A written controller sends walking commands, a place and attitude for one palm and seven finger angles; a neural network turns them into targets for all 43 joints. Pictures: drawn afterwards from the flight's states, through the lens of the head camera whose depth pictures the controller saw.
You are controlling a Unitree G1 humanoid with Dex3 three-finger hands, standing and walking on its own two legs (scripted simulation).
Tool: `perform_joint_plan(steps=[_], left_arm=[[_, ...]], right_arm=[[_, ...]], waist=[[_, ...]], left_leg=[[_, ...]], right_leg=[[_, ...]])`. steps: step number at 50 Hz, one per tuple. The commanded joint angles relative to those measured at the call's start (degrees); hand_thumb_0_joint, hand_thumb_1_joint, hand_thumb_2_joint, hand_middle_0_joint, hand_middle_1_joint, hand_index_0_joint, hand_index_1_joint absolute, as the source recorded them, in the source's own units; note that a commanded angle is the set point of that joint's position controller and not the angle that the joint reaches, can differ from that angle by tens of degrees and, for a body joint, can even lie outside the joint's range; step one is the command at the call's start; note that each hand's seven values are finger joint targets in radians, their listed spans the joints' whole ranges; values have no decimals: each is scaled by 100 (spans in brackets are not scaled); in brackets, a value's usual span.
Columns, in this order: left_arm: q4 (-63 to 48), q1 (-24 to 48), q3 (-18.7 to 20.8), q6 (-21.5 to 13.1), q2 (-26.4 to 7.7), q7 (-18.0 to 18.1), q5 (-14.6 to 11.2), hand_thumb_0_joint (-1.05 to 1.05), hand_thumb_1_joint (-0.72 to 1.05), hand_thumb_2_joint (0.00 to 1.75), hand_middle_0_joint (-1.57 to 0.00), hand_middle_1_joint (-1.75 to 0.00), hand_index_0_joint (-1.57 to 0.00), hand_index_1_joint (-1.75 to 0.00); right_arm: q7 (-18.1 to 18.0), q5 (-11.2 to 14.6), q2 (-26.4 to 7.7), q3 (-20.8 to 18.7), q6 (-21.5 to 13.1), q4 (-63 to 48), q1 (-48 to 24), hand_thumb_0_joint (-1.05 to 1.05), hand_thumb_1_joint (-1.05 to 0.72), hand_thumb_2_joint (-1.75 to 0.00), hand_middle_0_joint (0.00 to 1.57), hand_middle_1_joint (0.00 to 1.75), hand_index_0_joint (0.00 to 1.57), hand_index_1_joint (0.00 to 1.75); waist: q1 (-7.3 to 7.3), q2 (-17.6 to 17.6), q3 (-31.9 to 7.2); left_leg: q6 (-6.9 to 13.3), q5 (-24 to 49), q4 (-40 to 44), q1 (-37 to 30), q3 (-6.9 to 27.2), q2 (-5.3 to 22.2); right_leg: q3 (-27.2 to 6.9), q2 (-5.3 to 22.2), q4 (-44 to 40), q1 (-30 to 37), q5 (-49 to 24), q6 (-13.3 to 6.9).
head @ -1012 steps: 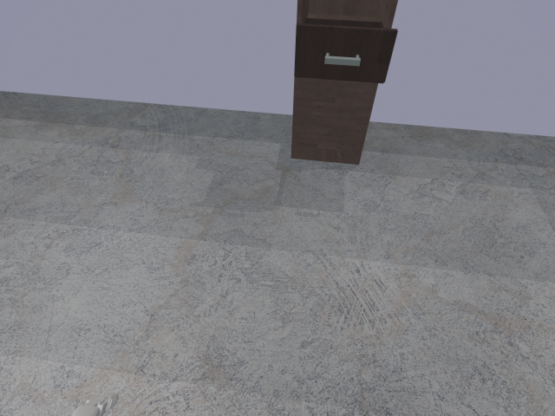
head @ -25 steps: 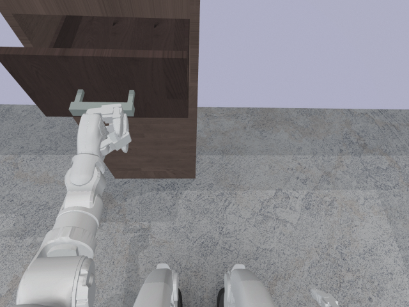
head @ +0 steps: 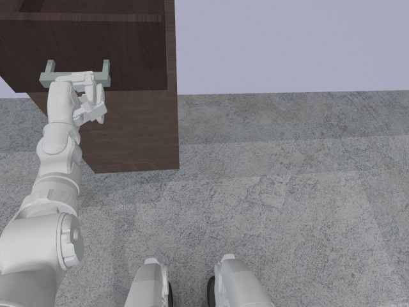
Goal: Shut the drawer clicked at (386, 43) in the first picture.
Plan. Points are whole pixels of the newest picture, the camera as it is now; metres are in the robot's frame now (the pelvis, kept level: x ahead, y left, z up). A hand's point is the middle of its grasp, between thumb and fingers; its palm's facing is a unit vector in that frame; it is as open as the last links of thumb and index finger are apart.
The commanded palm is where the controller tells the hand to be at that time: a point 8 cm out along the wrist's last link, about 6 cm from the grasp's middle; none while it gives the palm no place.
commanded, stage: push the drawer shut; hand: left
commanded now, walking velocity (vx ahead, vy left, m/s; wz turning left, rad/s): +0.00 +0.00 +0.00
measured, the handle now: (77, 72) +0.56 +0.21 +0.06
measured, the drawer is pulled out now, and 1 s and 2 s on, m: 0.06 0.00 0.00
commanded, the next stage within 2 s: pull the fist back off the drawer in 0.82 s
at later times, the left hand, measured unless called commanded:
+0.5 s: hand (101, 77) +0.55 +0.17 +0.05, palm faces +0.00 -1.00 -0.02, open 3.3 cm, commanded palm +0.55 +0.21 +0.06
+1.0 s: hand (96, 75) +0.56 +0.18 +0.06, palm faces +0.02 -1.00 -0.05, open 3.5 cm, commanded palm +0.59 +0.19 +0.06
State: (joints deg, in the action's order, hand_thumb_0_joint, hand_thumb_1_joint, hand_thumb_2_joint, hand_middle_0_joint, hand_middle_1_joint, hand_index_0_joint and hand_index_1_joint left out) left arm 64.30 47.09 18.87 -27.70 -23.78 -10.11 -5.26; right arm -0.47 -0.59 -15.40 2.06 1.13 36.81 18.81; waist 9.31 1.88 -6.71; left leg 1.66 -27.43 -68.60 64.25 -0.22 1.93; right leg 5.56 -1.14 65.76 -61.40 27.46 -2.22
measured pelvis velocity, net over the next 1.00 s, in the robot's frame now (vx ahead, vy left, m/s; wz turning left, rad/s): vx -0.02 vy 0.02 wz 0.00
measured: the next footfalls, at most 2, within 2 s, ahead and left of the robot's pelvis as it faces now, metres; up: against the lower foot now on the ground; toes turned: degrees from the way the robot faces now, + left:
none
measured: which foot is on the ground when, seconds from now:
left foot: down 0.00-1.00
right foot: down 0.00-1.00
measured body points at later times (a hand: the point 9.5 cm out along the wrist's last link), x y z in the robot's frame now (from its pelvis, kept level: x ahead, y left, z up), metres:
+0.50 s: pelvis +0.00 +0.02 -0.01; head +0.16 +0.04 +0.41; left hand +0.55 +0.22 +0.06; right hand -0.02 -0.25 -0.11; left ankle +0.04 +0.10 -0.64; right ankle +0.03 -0.10 -0.64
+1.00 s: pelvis -0.02 +0.02 -0.02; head +0.16 +0.06 +0.39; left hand +0.55 +0.23 +0.06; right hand -0.04 -0.24 -0.11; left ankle +0.04 +0.10 -0.64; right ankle +0.03 -0.10 -0.64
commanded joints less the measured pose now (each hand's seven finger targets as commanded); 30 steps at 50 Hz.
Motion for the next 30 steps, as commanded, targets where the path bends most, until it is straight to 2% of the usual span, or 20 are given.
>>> perform_joint_plan(steps=[1,2,3,4,6,9,11,14,16,17,18,19,20,21,22,23,25,26,28,30], left_arm=[[-1267,3437,247,-328,-1475,168,-124,0,90,90,-140,-160,-140,-160],[-1190,3354,452,-314,-1715,177,-113,0,90,90,-140,-160,-140,-160],[-1131,3410,449,-292,-1773,163,-101,0,90,90,-140,-160,-140,-160],[-1113,3535,462,-278,-1846,158,-73,0,90,90,-140,-160,-140,-160],[-1139,3750,397,-262,-1791,163,-46,0,90,90,-140,-160,-140,-160],[-1147,3869,492,-242,-1910,191,-10,0,90,90,-140,-160,-140,-160],[-1058,3994,392,-193,-1794,213,24,0,90,90,-140,-160,-140,-160],[-853,4131,528,-132,-1993,290,97,0,90,90,-140,-160,-140,-160],[-913,4320,524,-119,-2037,328,138,0,90,90,-140,-160,-140,-160],[-960,4365,518,-135,-2053,335,178,0,90,90,-140,-160,-140,-160],[-930,4418,505,-143,-1998,352,178,0,90,90,-140,-160,-140,-160],[-941,4444,568,-155,-2122,365,224,0,90,90,-140,-160,-140,-160],[-916,4474,485,-141,-1994,376,213,0,90,90,-140,-160,-140,-160],[-769,4460,513,-110,-2026,387,232,0,90,90,-140,-160,-140,-160],[-697,4490,547,-90,-2128,403,278,0,90,90,-140,-160,-140,-160],[-772,4704,473,-110,-2066,416,287,0,90,90,-140,-160,-140,-160],[-631,4890,420,-61,-2100,444,372,0,90,90,-140,-160,-140,-160],[-606,4906,597,-48,-2296,483,382,0,90,90,-140,-160,-140,-160],[-656,5039,631,-66,-2364,491,399,0,90,90,-140,-160,-140,-160],[-763,5302,385,-77,-2127,494,433,0,90,90,-140,-160,-140,-160]], right_arm=[[-28,-26,-988,-331,-115,-288,858,0,-90,-90,20,30,20,30],[-34,-33,-1024,-338,-105,-291,889,0,-90,-90,20,30,20,30],[-36,-39,-1039,-319,-97,-311,923,0,-90,-90,20,30,20,30],[-37,-35,-1053,-312,-92,-295,932,0,-90,-90,20,30,20,30],[-26,-55,-1041,-309,-88,-282,969,0,-90,-90,20,30,20,30],[-3,-89,-1082,-308,-64,-269,1062,0,-90,-90,20,30,20,30],[16,-103,-1078,-305,-43,-237,1114,0,-90,-90,20,30,20,30],[29,-128,-1116,-287,-17,-205,1202,0,-90,-90,20,30,20,30],[34,-150,-1121,-289,-6,-197,1231,0,-90,-90,20,30,20,30],[43,-162,-1119,-288,-2,-198,1265,0,-90,-90,20,30,20,30],[59,-181,-1115,-292,-1,-200,1300,0,-90,-90,20,30,20,30],[66,-186,-1141,-291,12,-180,1312,0,-90,-90,20,30,20,30],[81,-192,-1128,-290,18,-178,1317,0,-90,-90,20,30,20,30],[86,-195,-1141,-288,31,-164,1342,0,-90,-90,20,30,20,30],[86,-202,-1147,-267,45,-171,1361,0,-90,-90,20,30,20,30],[90,-216,-1153,-261,41,-155,1383,0,-90,-90,20,30,20,30],[100,-225,-1166,-246,48,-119,1424,0,-90,-90,20,30,20,30],[97,-245,-1191,-244,49,-125,1467,0,-90,-90,20,30,20,30],[96,-251,-1190,-247,43,-129,1533,0,-90,-90,20,30,20,30],[100,-250,-1180,-252,50,-100,1527,0,-90,-90,20,30,20,30]], waist=[[373,499,-2670],[319,474,-2752],[361,436,-2803],[379,555,-2840],[408,739,-2905],[431,761,-3137],[484,817,-3057],[551,741,-2947],[603,771,-3066],[566,930,-3164],[605,966,-3198],[572,1068,-3225],[625,1051,-3217],[652,900,-3092],[652,893,-2987],[723,1056,-3022],[784,1104,-2946],[759,1047,-2996],[796,1079,-3144],[868,1290,-3195]], left_leg=[[87,875,672,-1696,330,-92],[83,877,639,-1650,327,-86],[103,913,606,-1607,335,-90],[90,923,611,-1652,354,-77],[80,1000,596,-1762,381,-71],[71,1273,573,-1991,458,-37],[60,1266,577,-2036,505,-27],[72,1277,567,-1952,535,-12],[78,1293,527,-1974,554,0],[59,1383,541,-2081,575,-2],[61,1486,532,-2192,606,4],[30,1524,548,-2298,647,27],[36,1536,544,-2332,663,26],[45,1431,533,-2212,649,29],[44,1374,551,-2093,653,33],[46,1421,552,-2226,709,37],[31,1312,547,-2203,748,50],[38,1316,531,-2149,756,50],[50,1455,495,-2236,769,51],[8,1383,532,-2462,863,74]], right_leg=[[-606,-106,-1040,1026,-691,121],[-611,-109,-1027,1065,-674,118],[-611,-121,-992,1071,-707,116],[-592,-117,-980,986,-692,115],[-566,-116,-954,893,-722,109],[-485,-140,-873,794,-884,101],[-443,-146,-869,637,-846,100],[-422,-162,-862,564,-829,107],[-418,-160,-845,523,-831,113],[-397,-160,-816,497,-866,97],[-380,-170,-801,412,-916,89],[-346,-165,-773,321,-903,80],[-341,-174,-789,283,-909,87],[-349,-178,-825,279,-853,96],[-342,-179,-819,298,-813,92],[-315,-179,-777,136,-823,82],[-291,-181,-760,-29,-741,82],[-289,-184,-750,34,-740,82],[-293,-197,-734,47,-828,80],[-256,-181,-718,-217,-762,81]])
